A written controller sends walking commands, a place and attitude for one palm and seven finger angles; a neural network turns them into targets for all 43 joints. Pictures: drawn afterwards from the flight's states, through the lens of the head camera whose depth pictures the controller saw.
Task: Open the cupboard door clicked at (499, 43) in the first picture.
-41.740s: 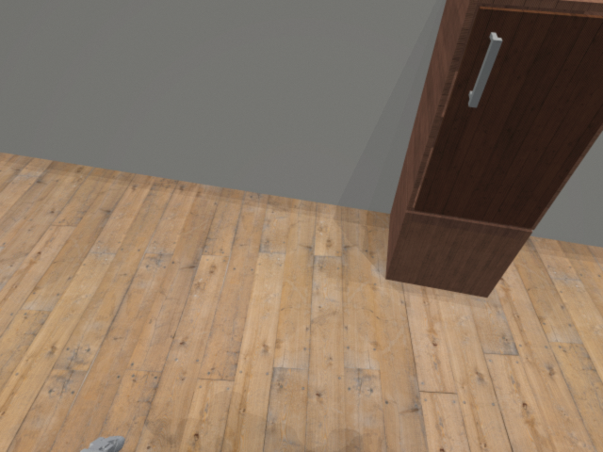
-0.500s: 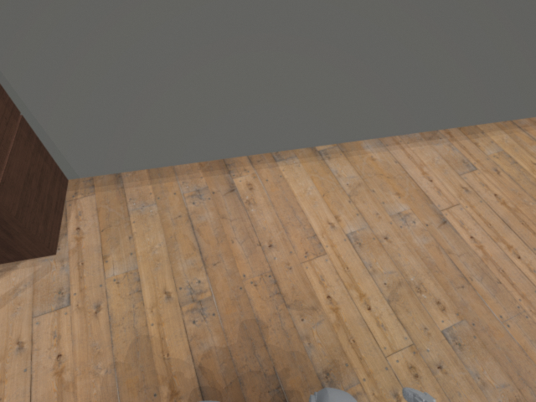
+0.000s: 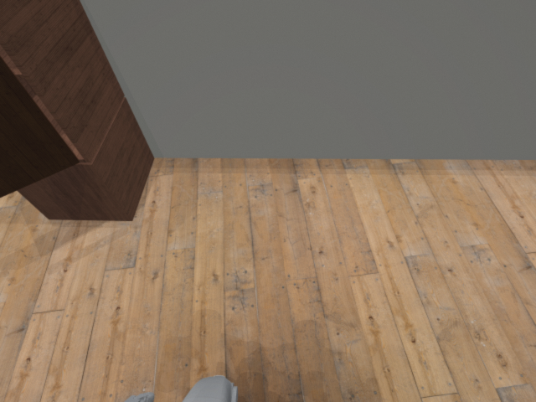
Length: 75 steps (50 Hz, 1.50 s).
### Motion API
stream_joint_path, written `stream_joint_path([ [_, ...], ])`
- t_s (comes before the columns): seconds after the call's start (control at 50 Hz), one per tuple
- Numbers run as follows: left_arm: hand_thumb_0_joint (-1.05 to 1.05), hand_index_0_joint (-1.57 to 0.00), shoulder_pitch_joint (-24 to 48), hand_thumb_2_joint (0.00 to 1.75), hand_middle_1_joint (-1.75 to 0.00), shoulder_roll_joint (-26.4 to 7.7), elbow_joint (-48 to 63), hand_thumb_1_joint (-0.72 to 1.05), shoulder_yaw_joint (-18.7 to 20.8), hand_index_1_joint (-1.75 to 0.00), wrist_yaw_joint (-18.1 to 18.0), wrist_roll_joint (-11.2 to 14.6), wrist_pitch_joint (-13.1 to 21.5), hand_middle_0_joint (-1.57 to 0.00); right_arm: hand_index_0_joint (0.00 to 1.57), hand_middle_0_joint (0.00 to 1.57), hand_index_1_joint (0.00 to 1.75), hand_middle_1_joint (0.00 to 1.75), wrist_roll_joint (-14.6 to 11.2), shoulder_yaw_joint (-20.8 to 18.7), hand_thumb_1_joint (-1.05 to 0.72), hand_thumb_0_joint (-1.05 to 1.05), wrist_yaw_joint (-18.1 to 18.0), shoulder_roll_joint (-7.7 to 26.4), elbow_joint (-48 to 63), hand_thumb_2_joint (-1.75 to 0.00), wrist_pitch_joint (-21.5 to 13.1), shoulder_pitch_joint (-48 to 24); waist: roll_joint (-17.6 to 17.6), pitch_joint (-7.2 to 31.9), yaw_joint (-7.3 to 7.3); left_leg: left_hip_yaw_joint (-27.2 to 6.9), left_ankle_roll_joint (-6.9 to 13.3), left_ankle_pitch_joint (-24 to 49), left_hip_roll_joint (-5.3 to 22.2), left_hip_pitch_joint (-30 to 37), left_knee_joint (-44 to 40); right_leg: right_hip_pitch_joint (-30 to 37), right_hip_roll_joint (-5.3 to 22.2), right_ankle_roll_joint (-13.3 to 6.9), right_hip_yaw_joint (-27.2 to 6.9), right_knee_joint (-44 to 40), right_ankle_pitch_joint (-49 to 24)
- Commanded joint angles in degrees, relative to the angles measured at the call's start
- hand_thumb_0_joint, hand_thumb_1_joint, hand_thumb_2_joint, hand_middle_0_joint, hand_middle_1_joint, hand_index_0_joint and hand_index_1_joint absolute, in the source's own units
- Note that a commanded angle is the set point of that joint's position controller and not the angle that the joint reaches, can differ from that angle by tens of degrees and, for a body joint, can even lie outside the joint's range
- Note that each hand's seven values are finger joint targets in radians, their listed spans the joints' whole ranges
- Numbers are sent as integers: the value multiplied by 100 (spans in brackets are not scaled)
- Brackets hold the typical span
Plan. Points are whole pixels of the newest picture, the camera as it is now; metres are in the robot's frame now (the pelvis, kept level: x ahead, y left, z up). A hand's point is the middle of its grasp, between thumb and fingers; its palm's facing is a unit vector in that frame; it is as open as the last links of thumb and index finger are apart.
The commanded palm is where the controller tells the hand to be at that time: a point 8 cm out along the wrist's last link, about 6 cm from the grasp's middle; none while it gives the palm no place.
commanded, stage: turn to face it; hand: left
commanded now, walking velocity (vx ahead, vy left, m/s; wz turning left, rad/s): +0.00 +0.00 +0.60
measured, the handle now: out of the picture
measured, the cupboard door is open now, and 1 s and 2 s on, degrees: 38 38 38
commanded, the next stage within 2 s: take the last steps up to it in 0.84 s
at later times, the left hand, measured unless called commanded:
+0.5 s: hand out of the picture +0.06 +0.25 -0.16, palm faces +0.29 -0.92 -0.26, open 7.4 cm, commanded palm none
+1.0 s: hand out of the picture -0.04 +0.17 -0.17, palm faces +0.55 -0.80 -0.24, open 7.3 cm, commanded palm none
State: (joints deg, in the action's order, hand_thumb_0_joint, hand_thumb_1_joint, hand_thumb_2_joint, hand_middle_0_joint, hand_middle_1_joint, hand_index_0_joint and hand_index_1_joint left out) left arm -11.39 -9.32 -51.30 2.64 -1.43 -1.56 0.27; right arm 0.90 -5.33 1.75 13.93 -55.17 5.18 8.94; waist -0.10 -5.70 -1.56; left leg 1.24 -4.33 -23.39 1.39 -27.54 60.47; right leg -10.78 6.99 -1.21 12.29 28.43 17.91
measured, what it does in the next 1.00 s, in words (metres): steps on the spot, turning left: left foot, then right foot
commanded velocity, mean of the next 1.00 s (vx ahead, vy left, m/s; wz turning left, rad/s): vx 0.02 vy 0.01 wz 0.45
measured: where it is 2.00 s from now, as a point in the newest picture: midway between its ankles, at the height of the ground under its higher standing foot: (223, 394)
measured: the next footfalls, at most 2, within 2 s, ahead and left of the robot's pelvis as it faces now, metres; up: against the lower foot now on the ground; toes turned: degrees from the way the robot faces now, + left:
left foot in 0.18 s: +0.03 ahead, +0.14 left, +0.00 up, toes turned +13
right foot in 0.58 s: +0.10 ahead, -0.10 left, +0.00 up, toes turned +16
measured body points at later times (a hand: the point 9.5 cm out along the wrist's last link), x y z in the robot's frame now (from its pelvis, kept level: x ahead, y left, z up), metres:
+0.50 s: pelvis +0.02 +0.02 -0.01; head +0.06 +0.03 +0.44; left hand +0.04 +0.30 -0.14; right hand +0.16 -0.20 -0.15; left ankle +0.00 +0.13 -0.74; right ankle +0.06 -0.13 -0.70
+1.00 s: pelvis +0.04 -0.01 +0.00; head +0.08 +0.01 +0.44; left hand -0.07 +0.21 -0.15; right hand +0.25 -0.17 -0.16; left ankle -0.04 +0.09 -0.72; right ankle +0.06 -0.11 -0.74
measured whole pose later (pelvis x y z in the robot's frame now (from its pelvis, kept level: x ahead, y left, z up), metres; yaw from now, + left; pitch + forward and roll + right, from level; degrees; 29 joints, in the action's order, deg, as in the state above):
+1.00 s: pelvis +0.04 -0.01 +0.00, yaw +31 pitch +0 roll +2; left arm -15.7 -10.3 -55.7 3.1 -1.2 -2.0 0.9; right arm 0.6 -3.6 0.7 12.2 -57.0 3.7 6.2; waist -1.2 -5.2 1.8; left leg 3.2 -2.6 -24.6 0.5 -18.7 42.0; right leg -10.8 7.1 -0.6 13.8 30.2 19.1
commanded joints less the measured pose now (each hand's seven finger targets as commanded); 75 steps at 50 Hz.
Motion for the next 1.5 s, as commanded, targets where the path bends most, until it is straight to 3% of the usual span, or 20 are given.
stream_joint_path([
  [0.0,0,-20,-513,90,-30,-1256,239,90,345,-30,-50,-16,95,-20,20,20,30,30,-24,60,-90,0,13,118,587,-90,-218,-600,-999,634,376,347,57,-237,20,-191,-1062,1062,1445,-441,-610,-481,-3595],
  [0.06,0,-20,-531,90,-30,-1399,184,90,401,-30,-23,-35,70,-20,20,20,30,30,-48,78,-90,0,11,137,638,-90,-290,-527,-1223,760,375,571,173,-197,-86,297,-1952,1072,1550,-421,-473,-135,-3797],
  [0.12,0,-20,-337,90,-30,-1431,215,90,417,-30,38,63,55,-20,20,20,30,30,2,-12,-90,0,-13,451,498,-90,-365,172,-694,1086,-102,569,364,1292,-168,1908,-3476,221,1332,29,-9,1102,-3342],
  [0.16,0,-20,113,90,-30,-762,655,90,224,-30,89,119,-5,-20,20,20,30,30,42,-290,-90,0,-123,1562,399,-90,-406,969,1846,1471,-570,-2625,1735,5230,2218,3344,-3819,-2329,63,634,-206,3499,2098],
  [0.18,0,-20,339,90,-30,-913,764,90,231,-30,30,56,-108,-20,20,20,30,30,18,-257,-90,0,-159,1566,290,-90,-361,1090,1136,1484,-526,-2195,1971,5136,2380,3166,-3703,-2402,137,523,-910,3885,2104],
  [0.28,0,-20,58,90,-30,-884,341,90,294,-30,109,15,-203,-20,20,20,30,30,57,-60,-90,0,-262,975,620,-90,-453,-47,769,557,67,-1305,1317,2918,1199,1675,-4146,-2118,17,599,-1170,3777,522],
  [0.52,0,-20,-233,90,-30,-783,380,90,255,-30,46,96,-65,-20,20,20,30,30,41,-127,-90,0,-227,941,630,-90,-377,-88,994,849,255,-1778,1147,2848,780,1100,-3448,-174,-615,517,-890,421,-127],
  [0.54,0,-20,-452,90,-30,-932,331,90,292,-30,23,82,-5,-20,20,20,30,30,-2,-118,-90,0,-211,826,656,-90,-381,-117,630,940,373,-1681,936,2457,557,714,-3128,510,-469,467,-1028,-356,-644],
  [0.58,0,-20,-690,90,-30,-1719,298,90,437,-30,-51,-36,73,-20,20,20,30,30,-53,-58,-90,0,-174,286,818,-90,-399,-71,-1867,996,513,-274,228,-1170,-691,-780,-616,1288,2052,-544,-3398,-1185,-1852],
  [0.6,0,-20,-589,90,-30,-1592,317,90,358,-30,-59,13,62,-20,20,20,30,30,-12,-85,-90,0,-155,516,749,-90,-345,-105,-1259,862,464,-620,296,-1167,-356,-572,430,532,2153,-815,-3106,-1151,-1716],
  [0.64,0,-20,126,90,-30,-1089,432,90,263,-30,-84,51,56,-20,20,20,30,30,14,-134,-90,0,-114,489,452,-90,-218,104,-1359,475,69,-626,218,-355,-112,-541,1132,37,1434,-540,-2397,-1214,-1498],
  [0.7,0,-20,48,90,-30,-927,392,90,189,-30,-48,64,131,-20,20,20,30,30,0,-25,-90,0,-57,229,312,-90,-199,99,-959,498,20,-343,101,222,-73,-533,982,284,993,-313,-1266,-941,-2641],
  [0.9,0,-20,-826,90,-30,-1165,-145,90,291,-30,-50,-28,138,-20,20,20,30,30,-55,165,-90,0,-98,-23,268,-90,-298,-463,-1102,702,437,253,172,-388,-127,199,-1536,1102,1314,-612,-1000,-491,-4066],
  [1.0,0,-20,-588,90,-30,-1216,-264,90,319,-30,28,48,128,-20,20,20,30,30,6,180,-90,0,-109,178,72,-90,-452,216,-835,783,55,531,394,773,-244,1927,-3536,125,1200,-209,-722,-15,-2082],
  [1.02,0,-20,-485,90,-30,-1060,-191,90,303,-30,69,84,105,-20,20,20,30,30,39,93,-90,0,-128,554,-7,-90,-509,572,11,922,-153,-287,713,829,351,2709,-3946,-740,812,41,-359,843,-933],
  [1.04,0,-20,-333,90,-30,-701,10,90,227,-30,140,101,84,-20,20,20,30,30,107,-67,-90,0,-151,1121,-43,-90,-501,966,1671,894,-342,-2195,1393,1081,1659,3328,-4262,-2183,-50,356,23,2267,1583],
  [1.06,0,-20,184,90,-30,-640,207,90,166,-30,114,25,20,-20,20,20,30,30,97,-77,-90,0,-218,1242,-136,-90,-435,1249,1485,609,-520,-2475,1931,801,2079,3002,-4625,-2685,-129,278,-509,3181,2046],
  [1.16,0,-20,-51,90,-30,-660,-166,90,217,-30,264,-29,23,-20,20,20,30,30,36,179,-90,0,-306,488,62,-90,-695,672,818,119,77,-1489,1519,978,1139,2169,-4954,-2696,37,242,-1022,3884,213],
  [1.42,0,-20,659,90,-30,-393,36,90,116,-30,256,20,126,-20,20,20,30,30,76,218,-90,0,-274,419,-483,-90,-790,1604,536,-29,40,-994,1652,2224,1010,2158,-4677,-1529,-278,227,-603,1152,-61],
  [1.48,0,-20,-728,90,-30,-703,-389,90,260,-30,222,-2,237,-20,20,20,30,30,2,238,-90,0,-268,371,-490,-90,-807,1354,-50,431,731,-542,1208,2305,457,1010,-3092,1006,-285,27,-761,8,-516],
])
